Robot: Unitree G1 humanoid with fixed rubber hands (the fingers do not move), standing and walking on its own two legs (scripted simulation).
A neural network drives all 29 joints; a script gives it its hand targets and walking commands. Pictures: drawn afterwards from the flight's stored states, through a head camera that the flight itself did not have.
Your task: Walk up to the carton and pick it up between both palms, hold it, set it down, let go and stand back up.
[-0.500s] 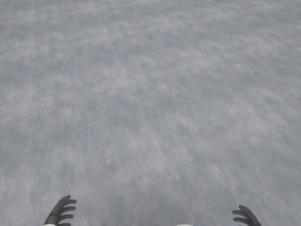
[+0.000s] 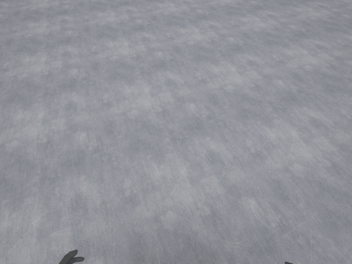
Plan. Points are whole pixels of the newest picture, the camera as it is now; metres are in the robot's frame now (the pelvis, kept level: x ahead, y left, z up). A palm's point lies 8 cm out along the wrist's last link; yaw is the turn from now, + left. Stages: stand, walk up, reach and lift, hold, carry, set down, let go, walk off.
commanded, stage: stand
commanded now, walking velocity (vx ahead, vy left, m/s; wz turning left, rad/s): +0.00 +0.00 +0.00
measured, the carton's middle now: out of the picture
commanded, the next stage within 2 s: walk up in 0.98 s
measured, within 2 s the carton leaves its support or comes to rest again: neither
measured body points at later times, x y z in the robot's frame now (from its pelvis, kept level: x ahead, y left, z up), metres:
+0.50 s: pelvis -0.01 -0.01 +0.00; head -0.01 -0.01 +0.45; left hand +0.07 +0.27 -0.13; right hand +0.05 -0.29 -0.14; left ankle +0.00 +0.14 -0.74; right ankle +0.00 -0.10 -0.74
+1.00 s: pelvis -0.01 -0.01 +0.00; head +0.00 -0.02 +0.45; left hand +0.06 +0.28 -0.13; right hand +0.04 -0.30 -0.14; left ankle +0.00 +0.14 -0.74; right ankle +0.00 -0.10 -0.74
